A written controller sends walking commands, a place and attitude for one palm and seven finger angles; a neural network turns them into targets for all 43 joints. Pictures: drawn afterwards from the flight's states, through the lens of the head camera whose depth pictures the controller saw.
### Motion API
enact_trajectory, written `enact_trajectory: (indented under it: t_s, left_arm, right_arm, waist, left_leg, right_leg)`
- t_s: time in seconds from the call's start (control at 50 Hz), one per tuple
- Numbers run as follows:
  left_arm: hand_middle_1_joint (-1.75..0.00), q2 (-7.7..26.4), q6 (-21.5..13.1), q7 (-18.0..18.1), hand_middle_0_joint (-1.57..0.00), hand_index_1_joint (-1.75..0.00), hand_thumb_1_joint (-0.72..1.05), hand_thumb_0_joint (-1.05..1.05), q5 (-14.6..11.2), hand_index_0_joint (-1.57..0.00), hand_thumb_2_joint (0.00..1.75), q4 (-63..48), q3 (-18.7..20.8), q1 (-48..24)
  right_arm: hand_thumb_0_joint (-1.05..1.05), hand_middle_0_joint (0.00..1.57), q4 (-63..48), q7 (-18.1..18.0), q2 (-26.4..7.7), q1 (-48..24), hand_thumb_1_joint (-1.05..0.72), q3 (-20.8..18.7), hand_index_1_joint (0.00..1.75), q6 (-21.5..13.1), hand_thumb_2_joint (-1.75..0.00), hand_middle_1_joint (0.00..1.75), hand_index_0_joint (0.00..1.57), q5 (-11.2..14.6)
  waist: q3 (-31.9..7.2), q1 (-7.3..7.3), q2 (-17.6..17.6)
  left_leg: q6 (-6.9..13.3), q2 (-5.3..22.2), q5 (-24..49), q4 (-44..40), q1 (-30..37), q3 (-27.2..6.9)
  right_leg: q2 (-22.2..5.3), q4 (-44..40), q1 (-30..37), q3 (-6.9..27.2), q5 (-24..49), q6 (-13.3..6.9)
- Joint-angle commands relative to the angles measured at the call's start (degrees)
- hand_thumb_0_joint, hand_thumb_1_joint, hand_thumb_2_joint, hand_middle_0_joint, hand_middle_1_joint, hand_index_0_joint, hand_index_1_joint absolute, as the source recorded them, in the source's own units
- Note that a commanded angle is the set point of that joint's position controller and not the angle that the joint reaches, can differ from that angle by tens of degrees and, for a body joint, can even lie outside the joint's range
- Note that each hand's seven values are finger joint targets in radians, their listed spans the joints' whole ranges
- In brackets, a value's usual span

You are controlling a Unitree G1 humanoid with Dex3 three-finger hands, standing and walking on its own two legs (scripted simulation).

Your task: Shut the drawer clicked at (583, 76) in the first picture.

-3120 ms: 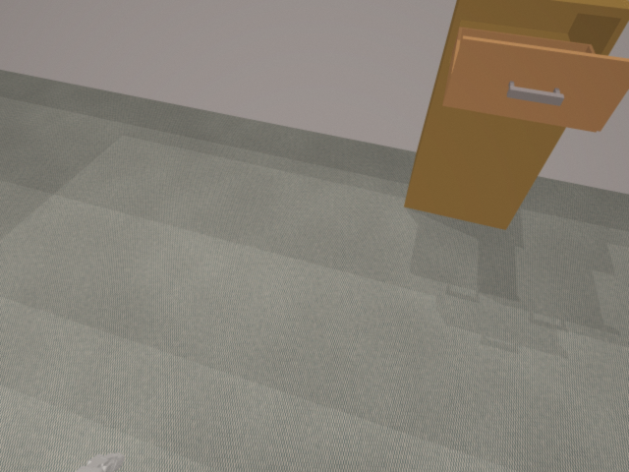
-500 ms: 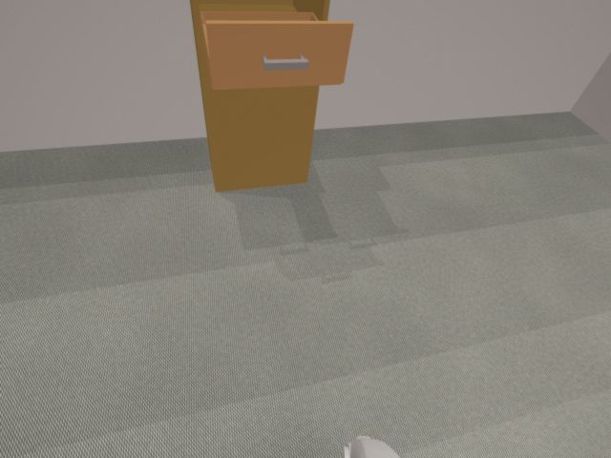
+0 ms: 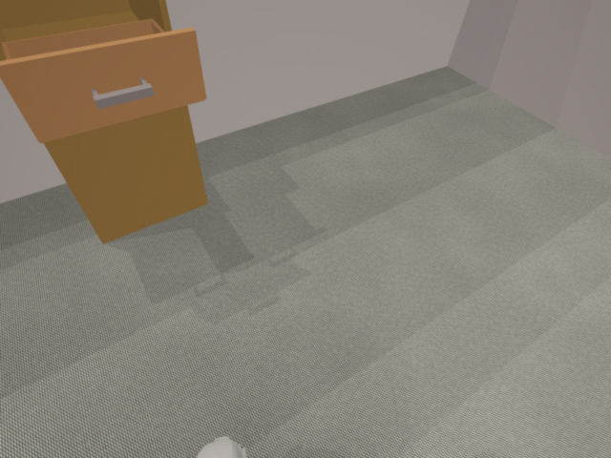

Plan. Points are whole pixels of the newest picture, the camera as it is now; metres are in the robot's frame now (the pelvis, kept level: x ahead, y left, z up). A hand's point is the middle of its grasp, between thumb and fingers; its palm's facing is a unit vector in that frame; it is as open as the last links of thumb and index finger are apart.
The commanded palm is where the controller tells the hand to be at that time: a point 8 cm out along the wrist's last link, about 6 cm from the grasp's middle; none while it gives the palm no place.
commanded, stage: walk to a spot facing it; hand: left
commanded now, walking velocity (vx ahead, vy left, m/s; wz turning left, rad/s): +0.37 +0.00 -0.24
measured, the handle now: (122, 91) +0.86 +0.43 +0.01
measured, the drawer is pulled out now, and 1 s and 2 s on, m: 0.30 0.30 0.30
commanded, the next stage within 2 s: turn to face it in 0.78 s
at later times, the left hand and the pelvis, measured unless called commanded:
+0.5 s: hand (195, 366) +0.30 +0.19 -0.17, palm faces -0.17 -0.98 -0.13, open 7.3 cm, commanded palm none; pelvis +0.22 +0.02 +0.00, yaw -11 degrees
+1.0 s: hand (260, 262) +0.52 +0.09 -0.17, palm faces -0.20 -0.96 -0.17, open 7.3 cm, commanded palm none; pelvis +0.45 -0.07 +0.00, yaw -15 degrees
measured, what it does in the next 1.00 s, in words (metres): walks ahead: left foot, then right foot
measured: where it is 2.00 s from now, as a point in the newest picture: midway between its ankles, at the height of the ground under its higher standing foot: (329, 361)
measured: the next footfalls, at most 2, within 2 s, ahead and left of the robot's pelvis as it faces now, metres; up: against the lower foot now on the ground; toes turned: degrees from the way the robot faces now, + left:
left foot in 0.10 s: +0.16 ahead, +0.13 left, +0.00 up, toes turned +8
right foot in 0.62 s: +0.41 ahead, -0.14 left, +0.00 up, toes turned -23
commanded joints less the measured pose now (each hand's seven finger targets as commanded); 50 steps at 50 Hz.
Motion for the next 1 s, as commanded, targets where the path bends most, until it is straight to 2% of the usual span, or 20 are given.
enact_trajectory:
  t_s: [0.0,0.04,0.06,0.08,0.1,0.12,0.16,0.2,0.24,0.32,0.48,0.54,0.56,0.58,0.6,0.62,0.64,0.68,0.76,0.98]
  left_arm:
    - [-0.3,9.5,-1.7,0.3,-0.2,-0.3,0.9,0.0,0.4,-0.2,0.9,-3.3,2.2,0.9]
    - [-0.3,8.7,-1.3,0.2,-0.2,-0.3,0.9,0.0,0.0,-0.2,0.9,-3.2,2.1,1.3]
    - [-0.3,6.7,-1.1,0.1,-0.2,-0.3,0.9,0.0,0.1,-0.2,0.9,-3.3,1.8,1.3]
    - [-0.3,2.7,-0.9,-0.4,-0.2,-0.3,0.9,0.0,-0.4,-0.2,0.9,-4.4,1.0,2.2]
    - [-0.3,1.4,-1.2,-0.4,-0.2,-0.3,0.9,0.0,-0.2,-0.2,0.9,-6.1,0.7,0.6]
    - [-0.3,3.8,-1.1,-0.2,-0.2,-0.3,0.9,0.0,0.4,-0.2,0.9,-5.7,1.5,-0.7]
    - [-0.3,3.7,-1.2,-1.2,-0.2,-0.3,0.9,0.0,0.6,-0.2,0.9,-3.6,1.9,0.6]
    - [-0.3,1.5,-0.3,-1.2,-0.2,-0.3,0.9,0.0,0.8,-0.2,0.9,-1.2,1.9,4.7]
    - [-0.3,0.7,0.4,-1.1,-0.2,-0.3,0.9,0.0,0.9,-0.2,0.9,-0.6,1.8,5.2]
    - [-0.3,-0.5,0.8,-1.4,-0.2,-0.3,0.9,0.0,0.9,-0.2,0.9,-1.1,1.5,2.1]
    - [-0.3,-2.1,-0.1,-1.9,-0.2,-0.3,0.9,0.0,0.4,-0.2,0.9,-3.1,0.6,-8.8]
    - [-0.3,0.0,-1.0,-1.5,-0.2,-0.3,0.9,0.0,0.5,-0.2,0.9,-0.5,1.1,-0.1]
    - [-0.3,1.3,-1.4,-1.2,-0.2,-0.3,0.9,0.0,0.7,-0.2,0.9,1.6,1.5,6.9]
    - [-0.3,4.7,-2.0,-0.8,-0.2,-0.3,0.9,0.0,1.0,-0.2,0.9,4.3,2.7,15.7]
    - [-0.3,11.4,-2.5,0.1,-0.2,-0.3,0.9,0.0,1.0,-0.2,0.9,5.4,4.2,21.6]
    - [-0.3,14.7,-2.3,0.4,-0.2,-0.3,0.9,0.0,-0.7,-0.2,0.9,6.0,4.4,23.0]
    - [-0.3,14.3,-2.4,0.7,-0.2,-0.3,0.9,0.0,-0.9,-0.2,0.9,4.3,4.3,18.0]
    - [-0.3,7.1,-2.5,1.3,-0.2,-0.3,0.9,0.0,-0.7,-0.2,0.9,2.1,2.3,7.9]
    - [-0.3,2.9,-3.8,1.5,-0.2,-0.3,0.9,0.0,0.3,-0.2,0.9,2.6,0.7,4.7]
    - [-0.3,3.8,-3.7,2.3,-0.2,-0.3,0.9,0.0,0.0,-0.2,0.9,4.6,-0.1,9.5]
  right_arm:
    - [0.0,0.2,-2.1,0.2,-3.4,3.7,-0.9,-1.1,0.3,-1.6,-0.9,0.3,0.2,0.2]
    - [0.0,0.2,-1.1,-0.1,-4.4,6.2,-0.9,-1.4,0.3,-2.3,-0.9,0.3,0.2,0.2]
    - [0.0,0.2,0.1,-0.6,-6.2,10.7,-0.9,-1.9,0.3,-2.7,-0.9,0.3,0.2,0.3]
    - [0.0,0.2,1.5,-1.1,-11.3,16.0,-0.9,-2.9,0.3,-3.0,-0.9,0.3,0.2,-0.7]
    - [0.0,0.2,1.9,-1.2,-14.3,19.2,-0.9,-3.2,0.3,-2.8,-0.9,0.3,0.2,-1.0]
    - [0.0,0.2,2.0,-1.8,-12.0,15.9,-0.9,-2.5,0.3,-2.7,-0.9,0.3,0.2,-0.7]
    - [0.0,0.2,0.5,-1.9,-7.1,8.5,-0.9,-1.0,0.3,-3.5,-0.9,0.3,0.2,0.0]
    - [0.0,0.2,1.2,-2.2,-5.0,6.6,-0.9,-0.8,0.3,-4.4,-0.9,0.3,0.2,0.1]
    - [0.0,0.2,2.2,-2.4,-4.2,8.1,-0.9,-0.8,0.3,-4.8,-0.9,0.3,0.2,0.4]
    - [0.0,0.2,4.9,-2.6,-3.8,12.1,-0.9,-0.6,0.3,-4.9,-0.9,0.3,0.2,0.5]
    - [0.0,0.2,8.7,-2.5,-4.2,16.7,-0.9,-0.8,0.3,-3.8,-0.9,0.3,0.2,-0.2]
    - [0.0,0.2,8.7,-2.4,-6.7,14.3,-0.9,-1.4,0.3,-3.4,-0.9,0.3,0.2,0.1]
    - [0.0,0.2,8.3,-2.2,-7.4,13.0,-0.9,-1.5,0.3,-3.2,-0.9,0.3,0.2,0.4]
    - [0.0,0.2,7.6,-1.8,-7.1,11.4,-0.9,-1.4,0.3,-3.4,-0.9,0.3,0.2,0.9]
    - [0.0,0.2,5.8,-1.4,-2.7,12.7,-0.9,-0.9,0.3,-3.7,-0.9,0.3,0.2,2.0]
    - [0.0,0.2,3.8,-1.8,-1.3,9.3,-0.9,-0.6,0.3,-3.7,-0.9,0.3,0.2,2.1]
    - [0.0,0.2,3.4,-1.6,-2.2,7.9,-0.9,-0.9,0.3,-3.6,-0.9,0.3,0.2,1.7]
    - [0.0,0.2,4.0,-1.6,-1.7,4.3,-0.9,-0.9,0.3,-2.7,-0.9,0.3,0.2,0.7]
    - [0.0,0.2,6.3,-1.1,1.6,10.1,-0.9,-0.4,0.3,-0.3,-0.9,0.3,0.2,0.1]
    - [0.0,0.2,0.6,0.3,-0.4,-6.3,-0.9,0.3,0.3,-0.9,-0.9,0.3,0.2,0.7]
  waist:
    - [0.5,1.24,-6.1]
    - [1.1,-0.2,-3.3]
    - [0.3,-2.32,2.7]
    - [0.0,-3.98,16.5]
    - [1.1,-4.47,22.0]
    - [2.3,-3.38,17.2]
    - [5.6,0.74,6.3]
    - [3.5,2.9,5.3]
    - [2.2,2.84,5.7]
    - [2.5,2.08,6.0]
    - [7.6,-0.68,9.0]
    - [1.8,3.8,9.5]
    - [-1.8,7.29,7.5]
    - [-6.8,11.67,4.9]
    - [-13.6,12.82,-8.5]
    - [-14.2,11.61,-10.6]
    - [-13.5,10.22,-10.2]
    - [-1.8,5.67,0.1]
    - [0.3,0.01,-2.7]
    - [2.7,3.58,-5.6]
  left_leg:
    - [0.5,-2.7,0.8,-12.0,11.7,1.2]
    - [0.5,-4.7,2.7,-19.5,21.1,3.2]
    - [0.8,-3.0,-1.7,-23.8,28.1,0.3]
    - [4.5,8.3,-16.3,-34.1,33.3,-16.4]
    - [8.9,18.8,-27.8,-45.0,31.3,-32.8]
    - [8.8,19.5,-31.1,-47.7,27.4,-34.9]
    - [7.6,15.0,-20.4,-46.4,21.9,-23.1]
    - [5.0,10.8,-4.2,-43.9,22.4,-9.5]
    - [5.8,9.1,5.1,-42.8,24.4,-3.2]
    - [7.2,8.7,19.7,-41.3,30.9,2.4]
    - [8.9,9.9,28.3,-39.1,34.3,8.9]
    - [7.8,10.4,49.6,-26.5,35.2,11.8]
    - [6.5,9.0,52.2,-17.1,32.1,13.2]
    - [4.6,7.3,43.8,-4.1,22.7,13.6]
    - [2.6,0.0,5.1,15.7,5.1,11.8]
    - [2.0,-5.5,-18.5,29.5,-5.1,4.1]
    - [2.6,-2.3,-12.8,32.0,-5.6,-3.3]
    - [2.6,2.2,-4.2,27.0,-4.6,-4.4]
    - [1.4,1.7,-0.5,14.3,2.8,-2.2]
    - [2.7,-3.6,6.1,-12.3,2.1,1.4]
  right_leg:
    - [-13.7,-13.6,-7.0,13.4,-13.0,-7.6]
    - [-11.2,-9.3,-10.3,12.1,-15.5,-6.0]
    - [-8.4,-1.3,-13.9,10.7,-14.8,-4.7]
    - [-1.6,16.2,-22.1,4.5,-15.3,-1.9]
    - [1.2,31.3,-27.6,0.3,-19.8,-0.3]
    - [-2.5,40.4,-29.1,5.1,-14.0,-0.4]
    - [-6.4,43.9,-28.3,5.1,-3.8,0.1]
    - [-7.1,43.2,-25.0,4.8,1.4,1.2]
    - [-7.4,42.2,-24.9,3.8,3.4,2.0]
    - [-7.9,37.0,-29.1,0.6,4.5,2.8]
    - [-5.8,13.5,-23.4,-6.1,2.8,0.2]
    - [-1.4,9.9,-9.6,-8.9,-0.7,-3.0]
    - [0.6,7.0,0.2,-10.6,1.6,-3.8]
    - [-2.0,5.0,14.9,-6.9,5.3,-4.9]
    - [-18.3,0.9,29.8,17.2,5.7,-10.9]
    - [-27.1,-7.3,31.2,34.1,15.3,-15.7]
    - [-27.3,-10.4,24.5,32.5,8.2,-14.5]
    - [-22.6,-12.8,7.1,21.6,2.6,-11.2]
    - [-16.3,-15.0,-4.9,7.7,10.6,-7.9]
    - [-17.1,-8.7,11.1,-1.8,36.7,-4.4]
